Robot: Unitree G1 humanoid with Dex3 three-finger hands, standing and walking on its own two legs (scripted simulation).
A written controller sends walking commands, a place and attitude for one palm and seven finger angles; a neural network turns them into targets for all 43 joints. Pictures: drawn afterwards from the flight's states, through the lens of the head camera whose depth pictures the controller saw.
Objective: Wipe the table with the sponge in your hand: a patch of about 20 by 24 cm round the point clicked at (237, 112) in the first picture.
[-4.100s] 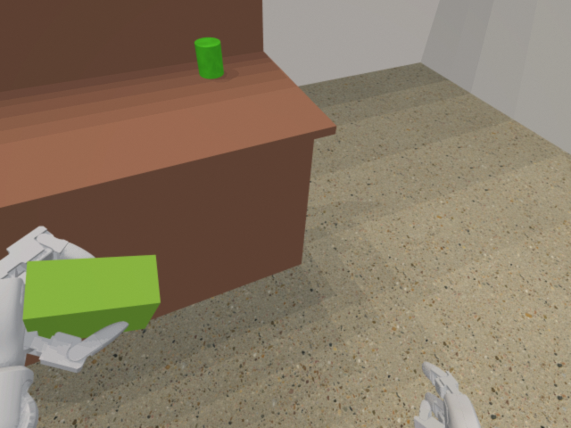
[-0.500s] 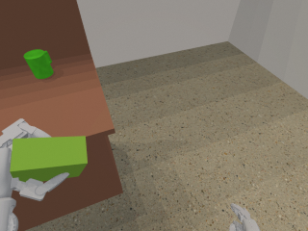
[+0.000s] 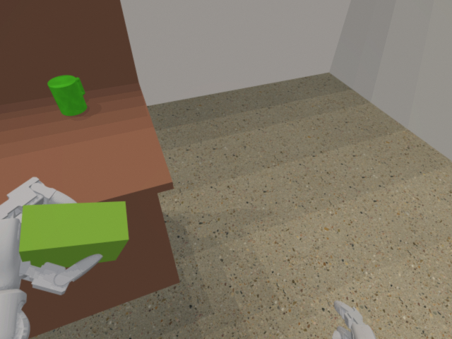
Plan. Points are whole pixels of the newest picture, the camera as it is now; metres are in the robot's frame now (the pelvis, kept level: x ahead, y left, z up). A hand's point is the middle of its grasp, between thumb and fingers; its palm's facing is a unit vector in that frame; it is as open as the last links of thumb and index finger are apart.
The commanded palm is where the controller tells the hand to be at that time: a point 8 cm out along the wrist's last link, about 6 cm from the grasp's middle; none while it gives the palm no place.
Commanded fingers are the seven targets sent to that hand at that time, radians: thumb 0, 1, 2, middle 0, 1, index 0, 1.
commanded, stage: come to a stop and stand still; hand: left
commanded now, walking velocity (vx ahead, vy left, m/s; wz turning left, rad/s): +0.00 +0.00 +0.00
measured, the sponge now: (91, 235) +0.22 +0.21 +0.14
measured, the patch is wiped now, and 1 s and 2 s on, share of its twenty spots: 0.00 0.00 0.00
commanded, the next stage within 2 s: look again from close up in 0.14 s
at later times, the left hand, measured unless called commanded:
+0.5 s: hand (58, 211) +0.25 +0.26 +0.15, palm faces +0.31 -0.88 -0.35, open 9.8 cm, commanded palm +0.19 +0.30 +0.18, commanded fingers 0.00 0.10 1.30 -1.20 -1.60 -1.20 -1.60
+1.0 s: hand (39, 177) +0.30 +0.31 +0.16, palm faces +0.37 -0.86 -0.36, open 9.8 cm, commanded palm +0.25 +0.35 +0.18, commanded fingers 0.00 0.10 1.30 -1.20 -1.60 -1.20 -1.60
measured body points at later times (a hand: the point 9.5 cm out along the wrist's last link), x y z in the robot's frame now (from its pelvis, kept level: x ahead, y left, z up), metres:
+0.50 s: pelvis +0.02 +0.03 +0.00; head +0.03 +0.05 +0.45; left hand +0.23 +0.31 +0.17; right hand +0.18 -0.21 -0.07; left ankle +0.05 +0.11 -0.74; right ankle +0.06 -0.08 -0.74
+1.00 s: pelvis +0.08 +0.07 -0.01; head +0.10 +0.10 +0.44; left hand +0.28 +0.36 +0.18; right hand +0.28 -0.15 -0.07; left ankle +0.05 +0.11 -0.74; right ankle +0.06 -0.08 -0.74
